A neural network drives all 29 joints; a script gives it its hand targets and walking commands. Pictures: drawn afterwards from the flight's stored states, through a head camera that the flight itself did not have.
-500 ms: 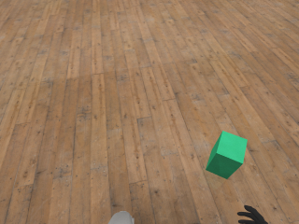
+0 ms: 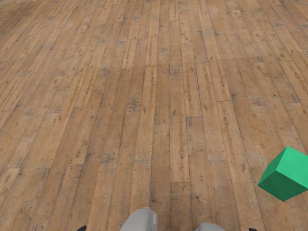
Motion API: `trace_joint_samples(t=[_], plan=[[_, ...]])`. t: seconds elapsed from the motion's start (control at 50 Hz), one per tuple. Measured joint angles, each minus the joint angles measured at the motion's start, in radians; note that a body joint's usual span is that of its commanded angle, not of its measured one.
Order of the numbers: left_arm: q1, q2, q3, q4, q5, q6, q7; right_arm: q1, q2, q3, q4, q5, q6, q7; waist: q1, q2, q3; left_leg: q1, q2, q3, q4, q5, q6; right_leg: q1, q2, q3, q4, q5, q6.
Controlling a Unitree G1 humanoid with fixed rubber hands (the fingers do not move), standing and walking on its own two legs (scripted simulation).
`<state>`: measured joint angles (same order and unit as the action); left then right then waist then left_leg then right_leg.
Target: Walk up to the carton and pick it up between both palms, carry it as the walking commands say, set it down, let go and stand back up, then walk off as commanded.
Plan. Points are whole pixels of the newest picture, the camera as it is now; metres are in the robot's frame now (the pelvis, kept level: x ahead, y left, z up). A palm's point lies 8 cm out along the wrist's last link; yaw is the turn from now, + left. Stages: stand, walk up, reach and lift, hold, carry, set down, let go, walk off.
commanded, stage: walk off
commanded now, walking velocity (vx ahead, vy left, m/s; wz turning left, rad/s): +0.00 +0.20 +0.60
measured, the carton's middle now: (285, 175) +0.38 -0.62 -0.62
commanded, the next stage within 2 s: none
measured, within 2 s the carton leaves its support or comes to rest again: neither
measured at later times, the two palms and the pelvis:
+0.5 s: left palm out of the picture -0.02 +0.36 -0.14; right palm (214, 209) +0.17 -0.13 -0.12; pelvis +0.00 +0.08 +0.00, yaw +17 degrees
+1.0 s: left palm out of the picture -0.18 +0.36 -0.12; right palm (176, 195) +0.22 -0.03 -0.12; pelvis -0.03 +0.12 +0.00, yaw +36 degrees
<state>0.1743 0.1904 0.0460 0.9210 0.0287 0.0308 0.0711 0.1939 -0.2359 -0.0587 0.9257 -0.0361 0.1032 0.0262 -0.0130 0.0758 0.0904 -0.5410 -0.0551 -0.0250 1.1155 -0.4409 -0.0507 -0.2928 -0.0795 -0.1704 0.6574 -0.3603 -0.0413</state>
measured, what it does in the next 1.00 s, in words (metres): steps to the left, turning left: left foot, then right foot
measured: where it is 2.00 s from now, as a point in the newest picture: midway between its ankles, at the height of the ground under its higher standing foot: outside the picture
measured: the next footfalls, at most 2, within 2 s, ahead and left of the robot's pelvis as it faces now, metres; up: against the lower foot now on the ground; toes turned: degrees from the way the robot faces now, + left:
left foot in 0.30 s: +0.03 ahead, +0.21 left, +0.00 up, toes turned +18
right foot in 0.62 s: +0.07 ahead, +0.02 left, +0.00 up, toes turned +15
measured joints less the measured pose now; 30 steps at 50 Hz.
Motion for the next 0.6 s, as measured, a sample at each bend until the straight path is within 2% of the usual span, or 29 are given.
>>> trace_joint_samples(t=[0.04, 0.08, 0.16, 0.26, 0.3, 0.32, 0.34, 0.38, 0.44, 0.5, 0.6], plan=[[0.026, 0.008, 0.007, 0.010, 0.000, -0.003, 0.000, -0.006, -0.010, -0.011, 0.000, 0.001, 0.003, 0.016, 0.003, -0.004, -0.002, -0.024, 0.029, -0.008, 0.096, 0.031, -0.027, 0.025, -0.017, -0.021, -0.039, 0.017, 0.008], [0.047, 0.018, 0.013, 0.021, 0.000, -0.007, -0.004, -0.015, -0.022, -0.021, -0.003, 0.007, 0.004, 0.026, 0.006, -0.015, -0.002, -0.027, 0.060, -0.012, 0.117, 0.066, -0.054, 0.043, -0.037, -0.041, -0.063, 0.027, 0.017], [0.073, 0.037, 0.026, 0.039, 0.004, -0.015, -0.009, -0.040, -0.037, -0.028, -0.017, 0.020, 0.008, 0.035, 0.017, -0.043, 0.001, 0.021, 0.119, 0.010, -0.026, 0.094, -0.084, 0.060, -0.081, -0.081, -0.070, 0.025, 0.040], [0.083, 0.071, 0.043, 0.056, 0.004, -0.010, -0.026, -0.076, -0.033, -0.020, -0.038, 0.023, -0.002, 0.041, 0.045, -0.084, 0.004, 0.159, 0.146, 0.081, -0.349, 0.041, -0.052, 0.055, -0.141, -0.132, 0.005, -0.021, 0.083], [0.086, 0.092, 0.049, 0.062, -0.006, -0.004, -0.033, -0.091, -0.021, -0.019, -0.037, 0.015, -0.015, 0.034, 0.050, -0.118, 0.003, 0.217, 0.119, 0.113, -0.476, 0.129, -0.019, 0.038, -0.186, -0.142, 0.072, -0.057, 0.108], [0.084, 0.109, 0.053, 0.064, -0.006, 0.001, -0.038, -0.103, -0.004, -0.016, -0.031, 0.011, -0.026, 0.031, 0.061, -0.158, 0.014, 0.220, 0.090, 0.126, -0.470, 0.145, 0.007, 0.016, -0.212, -0.106, 0.132, -0.083, 0.102], [0.083, 0.118, 0.056, 0.064, -0.007, 0.012, -0.037, -0.110, 0.007, -0.009, -0.031, 0.011, -0.038, 0.029, 0.067, -0.178, 0.017, 0.211, 0.078, 0.131, -0.448, 0.133, 0.027, -0.020, -0.203, -0.053, 0.216, -0.149, 0.101], [0.067, 0.118, 0.050, 0.062, -0.014, 0.042, -0.032, -0.107, 0.019, -0.002, -0.034, 0.015, -0.059, 0.017, 0.053, -0.180, 0.011, 0.192, 0.066, 0.111, -0.427, 0.112, 0.054, -0.091, -0.148, 0.026, 0.399, -0.242, 0.099], [0.023, 0.102, 0.043, 0.048, -0.020, 0.049, -0.034, -0.093, 0.029, 0.008, -0.030, 0.011, -0.058, -0.013, 0.043, -0.172, 0.011, 0.197, 0.042, 0.092, -0.463, 0.133, 0.069, -0.165, -0.090, 0.076, 0.529, -0.190, 0.097], [-0.019, 0.075, 0.031, 0.034, -0.022, 0.036, -0.029, -0.082, 0.028, 0.011, -0.026, 0.007, -0.054, -0.022, 0.020, -0.146, 0.011, 0.196, 0.017, 0.072, -0.486, 0.153, 0.083, -0.179, -0.050, 0.083, 0.461, -0.149, 0.087], [-0.071, 0.031, 0.008, 0.012, -0.035, 0.015, -0.008, -0.053, 0.018, 0.012, -0.014, 0.002, -0.045, -0.017, -0.012, -0.090, 0.015, 0.171, -0.031, 0.044, -0.475, 0.163, 0.095, -0.114, 0.005, 0.091, 0.183, -0.110, 0.063]])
